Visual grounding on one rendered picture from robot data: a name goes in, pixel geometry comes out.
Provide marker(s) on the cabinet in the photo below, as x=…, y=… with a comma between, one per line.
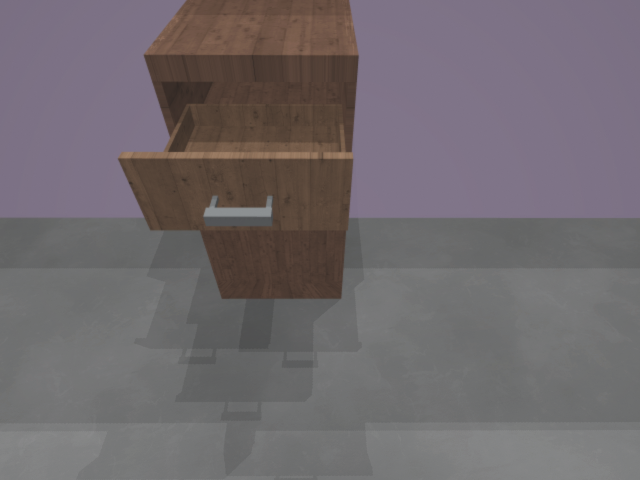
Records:
x=262, y=52

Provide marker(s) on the handle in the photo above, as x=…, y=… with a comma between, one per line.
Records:
x=214, y=216

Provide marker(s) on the drawer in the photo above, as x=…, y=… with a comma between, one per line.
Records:
x=243, y=153

